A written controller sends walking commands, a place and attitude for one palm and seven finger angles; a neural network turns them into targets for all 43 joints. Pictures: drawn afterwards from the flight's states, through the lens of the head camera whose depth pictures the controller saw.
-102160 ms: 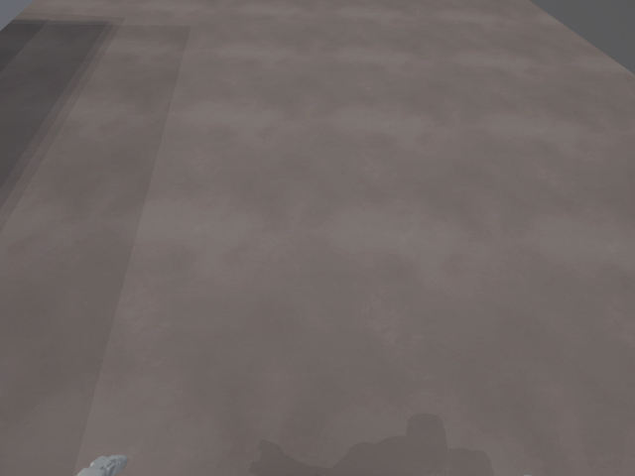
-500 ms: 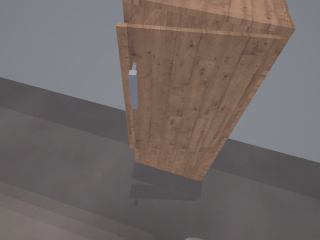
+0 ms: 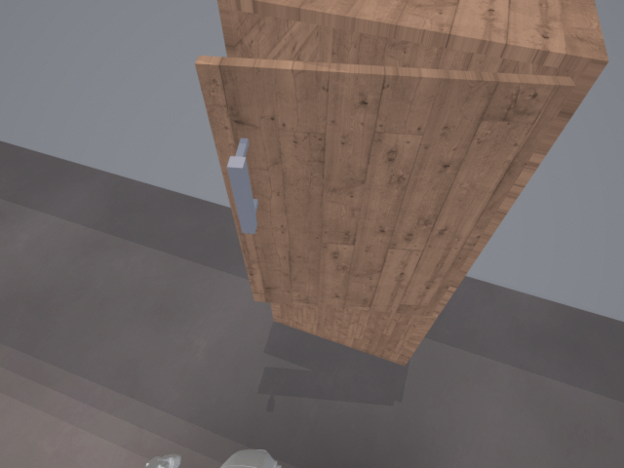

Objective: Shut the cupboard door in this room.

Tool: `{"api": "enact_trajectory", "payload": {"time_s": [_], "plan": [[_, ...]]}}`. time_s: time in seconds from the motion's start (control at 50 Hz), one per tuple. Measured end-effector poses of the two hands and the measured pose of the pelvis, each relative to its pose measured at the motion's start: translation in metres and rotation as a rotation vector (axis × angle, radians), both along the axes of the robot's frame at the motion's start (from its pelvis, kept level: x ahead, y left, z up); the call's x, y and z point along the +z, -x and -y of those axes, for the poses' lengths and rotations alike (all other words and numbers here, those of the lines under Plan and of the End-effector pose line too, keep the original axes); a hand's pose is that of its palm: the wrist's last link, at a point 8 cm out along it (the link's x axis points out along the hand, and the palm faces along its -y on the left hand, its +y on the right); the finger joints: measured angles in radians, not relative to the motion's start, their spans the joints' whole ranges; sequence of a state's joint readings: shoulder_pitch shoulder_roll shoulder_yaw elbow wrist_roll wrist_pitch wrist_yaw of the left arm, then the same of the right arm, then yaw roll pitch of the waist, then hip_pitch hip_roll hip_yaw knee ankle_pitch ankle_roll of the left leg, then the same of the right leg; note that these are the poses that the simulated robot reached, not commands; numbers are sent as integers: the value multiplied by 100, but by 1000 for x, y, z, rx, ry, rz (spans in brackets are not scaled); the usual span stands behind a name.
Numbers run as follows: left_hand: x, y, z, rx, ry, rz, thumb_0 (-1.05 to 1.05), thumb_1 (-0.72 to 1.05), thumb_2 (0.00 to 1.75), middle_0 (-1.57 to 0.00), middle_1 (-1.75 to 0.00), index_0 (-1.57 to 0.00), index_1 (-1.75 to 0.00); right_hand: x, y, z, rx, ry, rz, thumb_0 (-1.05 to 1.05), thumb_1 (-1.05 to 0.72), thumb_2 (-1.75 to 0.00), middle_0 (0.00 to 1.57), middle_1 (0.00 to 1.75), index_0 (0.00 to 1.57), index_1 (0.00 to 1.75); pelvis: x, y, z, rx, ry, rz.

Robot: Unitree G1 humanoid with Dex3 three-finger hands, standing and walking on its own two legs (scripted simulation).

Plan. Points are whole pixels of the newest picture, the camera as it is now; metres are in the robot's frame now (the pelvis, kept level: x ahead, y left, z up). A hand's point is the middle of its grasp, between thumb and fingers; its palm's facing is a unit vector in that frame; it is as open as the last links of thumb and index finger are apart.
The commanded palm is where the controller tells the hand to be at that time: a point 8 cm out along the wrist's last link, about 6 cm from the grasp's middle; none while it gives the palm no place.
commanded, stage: come to a stop and stand still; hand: left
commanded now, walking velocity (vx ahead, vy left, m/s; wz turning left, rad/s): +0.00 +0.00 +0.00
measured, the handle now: (246, 188) +0.46 +0.13 +0.07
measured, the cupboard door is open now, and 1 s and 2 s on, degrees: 15 15 15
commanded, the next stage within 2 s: look again from close up in 0.62 s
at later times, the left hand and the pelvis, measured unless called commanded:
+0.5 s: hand out of the picture -0.05 +0.22 -0.17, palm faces -0.01 -0.98 -0.21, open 7.4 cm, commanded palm none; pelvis -0.04 +0.04 +0.01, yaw -2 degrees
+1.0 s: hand out of the picture -0.05 +0.22 -0.18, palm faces -0.01 -0.98 -0.21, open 7.3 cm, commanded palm none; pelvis -0.06 +0.04 +0.00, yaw -1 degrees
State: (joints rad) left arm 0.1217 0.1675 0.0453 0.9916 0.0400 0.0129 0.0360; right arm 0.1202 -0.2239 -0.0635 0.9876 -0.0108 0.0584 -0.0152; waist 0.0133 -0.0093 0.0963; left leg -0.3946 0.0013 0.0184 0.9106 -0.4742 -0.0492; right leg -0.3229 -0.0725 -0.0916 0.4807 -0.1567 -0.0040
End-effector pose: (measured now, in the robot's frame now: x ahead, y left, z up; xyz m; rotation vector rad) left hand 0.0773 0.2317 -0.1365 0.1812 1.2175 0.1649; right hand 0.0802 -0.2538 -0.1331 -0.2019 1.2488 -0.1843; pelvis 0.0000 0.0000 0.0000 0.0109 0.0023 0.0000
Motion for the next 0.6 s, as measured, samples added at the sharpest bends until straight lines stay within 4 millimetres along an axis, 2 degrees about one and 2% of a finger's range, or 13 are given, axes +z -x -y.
{"api": "enact_trajectory", "payload": {"time_s": [0.06, 0.1, 0.2, 0.28, 0.38, 0.44, 0.6], "plan": [[-10, 14, -18, 12, 12, -9, 0, 91, 90, -21, -30, -21, -30, 8, -12, -12, 26, 23, 73, 0, -91, -90, 20, 30, 20, 30, -5, 6, -12, 0, 10, 7], [-20, 25, -31, 28, 23, -21, 0, 91, 90, -20, -30, -21, -30, 8, -11, -21, 41, 40, 104, 0, -91, -90, 20, 30, 20, 30, -12, 9, -22, 4, 29, 12], [-17, 56, -52, 62, 27, -86, 0, 91, 90, -20, -30, -20, -30, 16, 10, -50, 72, 32, 62, 0, -91, -90, 20, 30, 20, 30, -2, 16, -34, 0, 27, 20], [-9, 83, -58, 69, 17, -137, 0, 91, 90, -20, -30, -20, -30, 12, 28, -67, 62, -5, 25, 1, -90, -90, 20, 30, 20, 30, 4, 20, -40, -7, 24, 12], [-7, 111, -55, 48, -4, -195, 0, 91, 90, -20, -30, -20, -30, -3, 53, -71, 2, -49, -1, 0, -91, -90, 21, 30, 20, 30, 0, 27, -41, -28, -9, 3], [-1, 123, -46, 27, 4, -230, 0, 91, 90, -20, -30, -20, -30, -7, 72, -69, -35, -62, -26, 0, -92, -90, 21, 30, 20, 30, 3, 34, -43, -31, 5, 12], [-5, 130, -20, 0, 60, -220, 0, 90, 90, -20, -30, -20, -30, -4, 133, -64, -81, -57, -139, 0, -92, -90, 20, 30, 20, 30, 7, 42, -39, -36, 7, 34]]}}
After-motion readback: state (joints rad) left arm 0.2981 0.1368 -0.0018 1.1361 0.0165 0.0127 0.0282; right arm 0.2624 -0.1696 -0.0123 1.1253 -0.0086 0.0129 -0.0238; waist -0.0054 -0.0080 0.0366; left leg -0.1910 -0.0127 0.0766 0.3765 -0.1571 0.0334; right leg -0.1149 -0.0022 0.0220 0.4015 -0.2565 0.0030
